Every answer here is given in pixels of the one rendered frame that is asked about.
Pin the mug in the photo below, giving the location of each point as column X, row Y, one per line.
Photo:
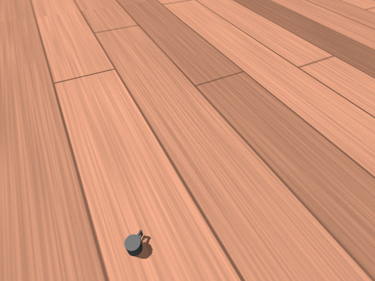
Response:
column 133, row 244

